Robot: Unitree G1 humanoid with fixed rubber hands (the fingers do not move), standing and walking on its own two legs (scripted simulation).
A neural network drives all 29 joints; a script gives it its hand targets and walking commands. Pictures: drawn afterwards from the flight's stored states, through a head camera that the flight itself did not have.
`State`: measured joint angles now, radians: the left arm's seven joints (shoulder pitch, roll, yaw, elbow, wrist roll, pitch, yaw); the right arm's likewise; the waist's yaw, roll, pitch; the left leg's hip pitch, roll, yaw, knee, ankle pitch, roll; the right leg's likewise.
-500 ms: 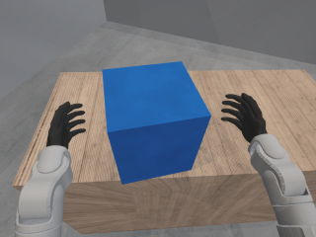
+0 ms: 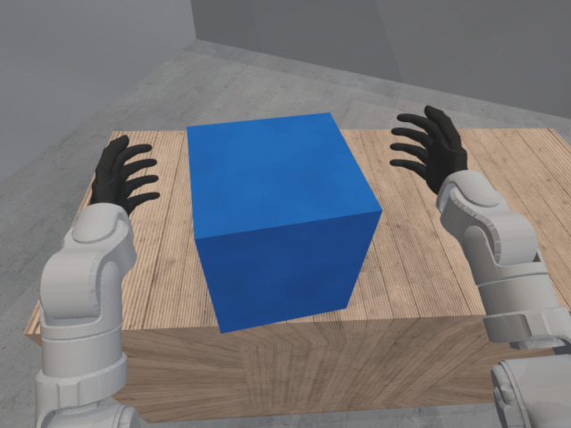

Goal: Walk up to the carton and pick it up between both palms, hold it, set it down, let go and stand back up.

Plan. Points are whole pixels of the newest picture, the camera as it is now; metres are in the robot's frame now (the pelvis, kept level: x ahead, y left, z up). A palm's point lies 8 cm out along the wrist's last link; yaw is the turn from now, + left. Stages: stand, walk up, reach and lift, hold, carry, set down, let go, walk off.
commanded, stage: reach and lift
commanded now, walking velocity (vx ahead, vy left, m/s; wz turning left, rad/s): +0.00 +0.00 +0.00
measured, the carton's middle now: (273, 226) +0.38 +0.08 +0.06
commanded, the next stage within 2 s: none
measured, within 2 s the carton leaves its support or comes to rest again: neither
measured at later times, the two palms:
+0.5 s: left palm (105, 152) +0.33 +0.27 +0.22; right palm (422, 112) +0.45 -0.09 +0.24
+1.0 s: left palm (96, 186) +0.33 +0.30 +0.16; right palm (413, 139) +0.46 -0.10 +0.19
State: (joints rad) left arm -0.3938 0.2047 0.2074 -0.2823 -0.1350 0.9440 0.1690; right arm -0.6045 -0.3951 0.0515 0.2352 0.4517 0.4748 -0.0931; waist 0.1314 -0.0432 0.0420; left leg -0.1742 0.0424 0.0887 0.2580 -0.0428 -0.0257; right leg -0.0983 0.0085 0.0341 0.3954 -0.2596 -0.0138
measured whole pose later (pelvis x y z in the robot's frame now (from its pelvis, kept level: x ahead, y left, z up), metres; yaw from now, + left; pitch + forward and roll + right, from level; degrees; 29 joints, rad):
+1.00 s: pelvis +0.00 +0.00 +0.00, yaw +0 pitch +3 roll +1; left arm -0.64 0.26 0.22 0.25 -0.14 0.71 0.13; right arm -0.91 -0.43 0.12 0.74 0.51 0.38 -0.02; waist 0.20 -0.04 -0.02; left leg -0.28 0.05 0.09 0.28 -0.04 -0.03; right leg -0.20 0.01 0.03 0.40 -0.25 -0.01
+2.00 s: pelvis +0.01 +0.00 +0.00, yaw +0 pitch +7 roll +1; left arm -0.55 0.06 0.22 0.37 -0.03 0.37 0.13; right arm -0.85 -0.21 0.12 0.80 0.39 0.17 -0.09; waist 0.19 -0.04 -0.06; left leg -0.36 0.05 0.09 0.29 -0.05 -0.02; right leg -0.27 0.02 0.03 0.40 -0.25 -0.01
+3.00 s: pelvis +0.01 +0.00 +0.00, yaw +0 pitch +7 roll +1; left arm -0.56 0.05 0.22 0.39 -0.01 0.35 0.16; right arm -0.85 -0.17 0.12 0.80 0.39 0.18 -0.17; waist 0.18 -0.04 -0.04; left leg -0.35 0.05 0.09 0.29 -0.05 -0.03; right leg -0.26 0.02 0.03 0.40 -0.25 -0.01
